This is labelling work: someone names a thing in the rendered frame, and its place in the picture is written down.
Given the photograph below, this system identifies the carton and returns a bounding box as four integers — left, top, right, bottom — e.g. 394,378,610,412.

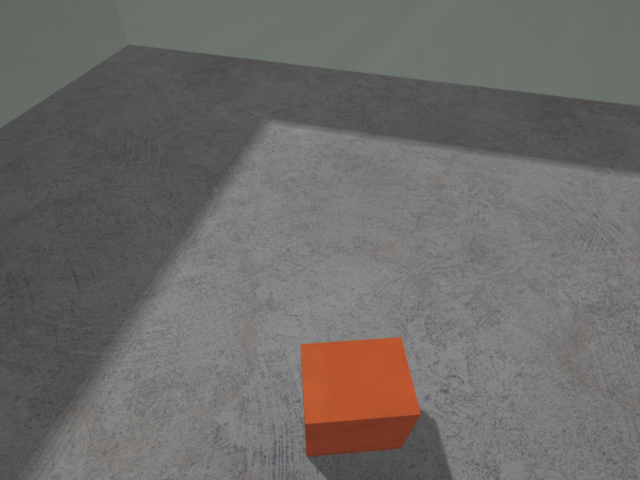
301,337,421,457

